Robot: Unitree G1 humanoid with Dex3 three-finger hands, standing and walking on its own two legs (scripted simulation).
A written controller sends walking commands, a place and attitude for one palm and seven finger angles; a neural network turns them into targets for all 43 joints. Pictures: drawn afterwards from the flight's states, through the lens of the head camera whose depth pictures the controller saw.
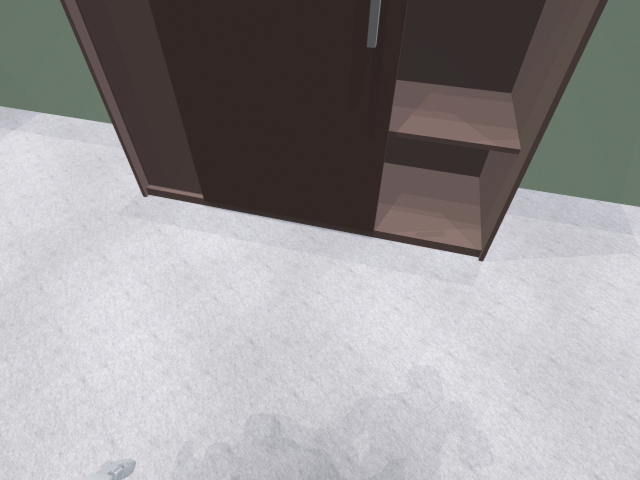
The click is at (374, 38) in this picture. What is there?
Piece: wardrobe's sliding door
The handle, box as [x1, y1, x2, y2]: [367, 0, 380, 47]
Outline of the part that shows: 380,0 371,0 367,37 367,46 374,47 376,43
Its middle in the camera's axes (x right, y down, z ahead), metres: +0.15 -0.66 +1.00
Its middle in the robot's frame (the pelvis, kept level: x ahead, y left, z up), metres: +1.22 -0.08 +0.22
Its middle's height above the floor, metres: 0.98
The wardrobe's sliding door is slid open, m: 0.46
